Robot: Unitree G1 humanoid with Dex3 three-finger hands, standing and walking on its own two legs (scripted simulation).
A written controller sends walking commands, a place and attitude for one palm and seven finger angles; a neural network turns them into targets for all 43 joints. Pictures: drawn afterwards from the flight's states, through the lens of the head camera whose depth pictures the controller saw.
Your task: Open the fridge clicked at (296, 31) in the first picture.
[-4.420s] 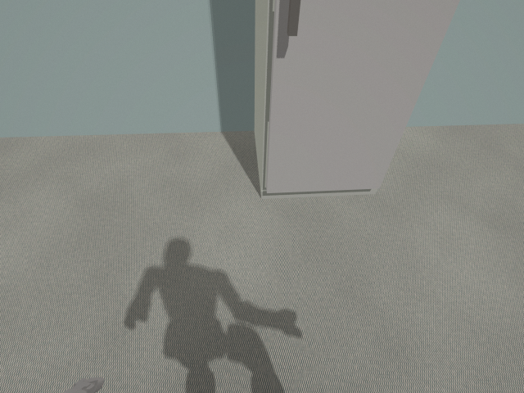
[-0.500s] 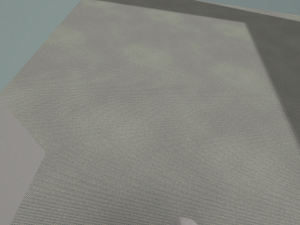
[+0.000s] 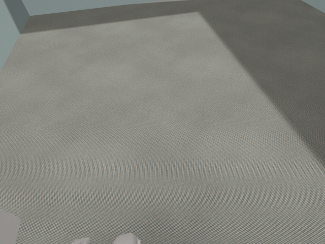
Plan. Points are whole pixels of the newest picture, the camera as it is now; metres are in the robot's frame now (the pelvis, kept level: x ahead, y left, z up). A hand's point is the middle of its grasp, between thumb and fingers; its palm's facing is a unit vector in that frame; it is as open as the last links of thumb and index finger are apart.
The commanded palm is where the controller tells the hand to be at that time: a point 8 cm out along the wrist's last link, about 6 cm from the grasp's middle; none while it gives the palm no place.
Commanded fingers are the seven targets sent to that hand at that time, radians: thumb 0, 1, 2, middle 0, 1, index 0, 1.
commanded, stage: walk to a spot facing it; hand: left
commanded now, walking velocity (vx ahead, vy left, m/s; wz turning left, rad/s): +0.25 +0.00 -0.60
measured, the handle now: out of the picture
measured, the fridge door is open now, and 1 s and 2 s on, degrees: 0 0 0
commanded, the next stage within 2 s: turn to face it in 0.68 s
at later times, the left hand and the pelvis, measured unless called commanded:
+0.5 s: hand (84, 235) +0.17 +0.25 -0.18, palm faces -0.22 -0.96 -0.18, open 7.4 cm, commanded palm none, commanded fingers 0.00 0.90 0.90 -0.20 -0.30 -0.20 -0.30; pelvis +0.09 +0.05 +0.01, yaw -17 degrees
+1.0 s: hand (150, 168) +0.38 +0.07 -0.15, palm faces -0.49 -0.84 -0.22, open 7.4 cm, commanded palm none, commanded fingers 0.00 0.90 0.90 -0.20 -0.30 -0.20 -0.30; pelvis +0.18 -0.02 -0.01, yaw -28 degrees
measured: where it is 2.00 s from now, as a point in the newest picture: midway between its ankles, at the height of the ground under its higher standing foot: outside the picture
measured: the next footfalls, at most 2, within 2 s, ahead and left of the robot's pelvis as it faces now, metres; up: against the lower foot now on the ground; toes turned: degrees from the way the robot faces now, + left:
left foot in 0.22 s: +0.07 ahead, +0.14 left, +0.00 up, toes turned -3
right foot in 0.72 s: +0.20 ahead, -0.11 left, +0.00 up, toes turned -33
